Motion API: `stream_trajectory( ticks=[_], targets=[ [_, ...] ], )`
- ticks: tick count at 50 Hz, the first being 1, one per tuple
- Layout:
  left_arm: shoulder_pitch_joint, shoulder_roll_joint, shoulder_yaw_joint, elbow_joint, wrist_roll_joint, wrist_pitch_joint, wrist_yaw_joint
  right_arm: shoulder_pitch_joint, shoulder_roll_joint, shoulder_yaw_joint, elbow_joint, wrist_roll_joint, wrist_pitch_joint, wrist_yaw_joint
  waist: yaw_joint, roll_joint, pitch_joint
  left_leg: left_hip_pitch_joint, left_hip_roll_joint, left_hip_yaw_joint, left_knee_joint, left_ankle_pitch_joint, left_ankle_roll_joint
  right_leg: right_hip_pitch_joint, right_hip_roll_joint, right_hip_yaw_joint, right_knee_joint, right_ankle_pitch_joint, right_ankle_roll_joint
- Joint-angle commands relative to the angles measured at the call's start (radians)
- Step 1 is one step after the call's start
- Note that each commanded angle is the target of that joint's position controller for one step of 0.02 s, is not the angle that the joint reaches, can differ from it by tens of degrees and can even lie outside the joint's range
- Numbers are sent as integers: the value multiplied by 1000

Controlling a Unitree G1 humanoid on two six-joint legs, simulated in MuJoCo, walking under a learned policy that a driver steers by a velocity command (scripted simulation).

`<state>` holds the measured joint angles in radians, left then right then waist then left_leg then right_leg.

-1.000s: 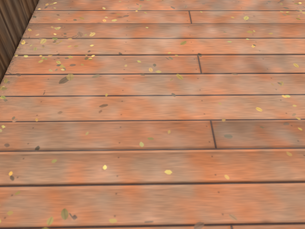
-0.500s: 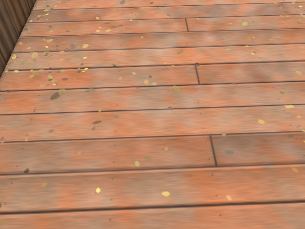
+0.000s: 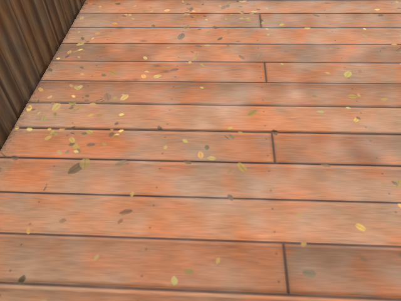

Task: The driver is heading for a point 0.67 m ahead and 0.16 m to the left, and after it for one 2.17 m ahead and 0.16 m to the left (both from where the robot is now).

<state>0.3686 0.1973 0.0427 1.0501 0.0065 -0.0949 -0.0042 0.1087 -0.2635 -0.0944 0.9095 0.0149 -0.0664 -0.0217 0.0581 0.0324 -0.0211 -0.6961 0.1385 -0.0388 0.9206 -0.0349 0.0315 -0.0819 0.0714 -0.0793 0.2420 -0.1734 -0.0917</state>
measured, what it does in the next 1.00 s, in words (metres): walks ahead: left foot, then right foot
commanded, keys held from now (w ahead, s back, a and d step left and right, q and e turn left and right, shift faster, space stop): w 0.40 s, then no key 0.38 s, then q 0.22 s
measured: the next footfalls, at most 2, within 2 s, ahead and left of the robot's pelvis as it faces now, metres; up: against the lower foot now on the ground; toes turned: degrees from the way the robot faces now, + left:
left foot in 0.32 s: +0.37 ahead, +0.16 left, +0.00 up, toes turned +3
right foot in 0.76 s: +0.55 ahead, -0.07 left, +0.00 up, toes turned -1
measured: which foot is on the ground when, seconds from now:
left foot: up 0.00-0.30, down 0.32-0.78, up 0.80-1.00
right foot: down 0.00-0.32, up 0.34-0.74, down 0.76-1.00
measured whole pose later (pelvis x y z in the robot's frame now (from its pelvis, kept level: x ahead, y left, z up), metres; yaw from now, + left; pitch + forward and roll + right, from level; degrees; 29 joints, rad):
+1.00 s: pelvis +0.41 +0.04 -0.02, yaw +5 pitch +1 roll +0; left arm 0.07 0.22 0.06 0.93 0.02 -0.02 0.06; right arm 0.16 -0.27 -0.07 0.97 0.02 0.04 -0.04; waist -0.01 0.02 0.04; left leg -0.45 0.02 0.01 1.01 -0.53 -0.03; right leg -0.38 -0.04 -0.09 0.47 -0.11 -0.03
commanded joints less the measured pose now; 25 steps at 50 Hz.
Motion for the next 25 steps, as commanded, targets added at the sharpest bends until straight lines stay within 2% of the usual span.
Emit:
stream_trajectory(
  ticks=[1,4,8,11,12,13,14,15,16,17,18,19,20,21,22,23,24,25],
  targets=[
    [-11,156,25,-54,-4,-10,18,-59,-40,-8,-51,-3,-8,11,-25,-83,84,-88,3,-7,-130,131,-19,-1,-280,207,-160,89,-86],
    [39,154,24,-41,-9,-5,21,-143,-28,1,-73,1,-14,23,4,-82,105,-86,-16,18,-232,174,-20,48,-276,171,-160,121,-80],
    [112,159,27,-16,-10,13,20,-252,-12,20,-114,7,-29,47,43,-82,137,-114,-43,50,-345,123,-11,176,-299,143,-112,208,-92],
    [135,177,36,-4,-14,27,22,-301,-13,30,-146,15,-41,69,44,-106,148,-89,-69,74,-404,32,14,245,-332,139,-45,335,-94],
    [122,186,39,-6,-16,29,24,-283,-23,28,-147,16,-45,74,24,-119,133,-35,-85,84,-423,2,30,251,-337,132,-12,434,-86],
    [101,200,43,-12,-17,30,25,-235,-46,19,-139,15,-47,75,-11,-142,96,64,-115,103,-432,-23,47,250,-336,123,39,611,-74],
    [81,215,47,-17,-18,33,26,-149,-81,4,-118,12,-48,73,-61,-168,32,203,-154,127,-429,-41,70,245,-327,111,131,810,-62],
    [49,209,43,-26,-19,36,24,27,-128,-21,-67,11,-48,66,-153,-166,-67,440,-176,139,-450,2,105,185,-286,75,314,895,-33],
    [29,188,31,-50,-9,33,22,230,-188,-41,-19,-3,-44,54,-230,-117,-208,797,-31,-22,-397,10,166,-57,-244,58,594,651,-3],
    [147,46,-8,-63,-7,11,9,334,-262,-55,11,-18,-39,50,-165,144,-373,1166,242,-527,-468,-168,330,-470,-46,62,995,-58,67],
    [105,101,3,-50,-30,-21,1,331,-180,-27,14,-16,-35,49,-190,146,-405,1167,265,-705,-595,-214,331,-585,-27,225,1137,-380,48],
    [1,169,23,-88,-57,-36,-2,232,-133,-11,3,-5,-35,47,-172,125,-232,1027,225,-527,-614,-196,274,-671,-93,208,1169,-331,33],
    [-63,178,25,-105,-60,-41,4,139,-96,2,-18,-5,-37,47,-139,44,-128,848,184,-379,-645,-117,240,-648,-151,172,1121,-235,29],
    [-89,171,34,-105,-44,-35,14,71,-68,12,-27,-16,-41,52,-100,-3,-49,686,147,-279,-673,40,220,-596,-179,150,1056,-180,39],
    [-60,154,40,-96,-32,-18,20,42,-41,22,-26,-26,-46,57,-56,6,-21,581,109,-189,-691,188,203,-516,-202,151,1013,-159,45],
    [-22,123,38,-88,-29,-1,24,42,-34,25,-16,-31,-48,61,-32,24,-20,520,96,-138,-697,304,203,-455,-204,148,983,-158,53],
    [2,95,35,-83,-26,11,28,52,-42,25,-3,-32,-50,60,-16,26,-15,477,88,-95,-701,413,210,-427,-202,138,945,-161,65],
    [-1,89,35,-87,-22,19,31,57,-58,24,7,-34,-52,55,-5,33,-5,447,79,-56,-705,499,215,-424,-196,127,902,-140,77]
  ],
)
Keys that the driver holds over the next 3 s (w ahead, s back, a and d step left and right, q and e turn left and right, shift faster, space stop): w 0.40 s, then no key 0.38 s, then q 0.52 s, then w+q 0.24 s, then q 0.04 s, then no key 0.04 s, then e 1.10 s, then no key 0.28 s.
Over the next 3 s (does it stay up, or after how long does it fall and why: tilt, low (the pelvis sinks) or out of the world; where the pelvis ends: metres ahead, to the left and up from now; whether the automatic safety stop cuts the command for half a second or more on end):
stays up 0.58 0.10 -0.01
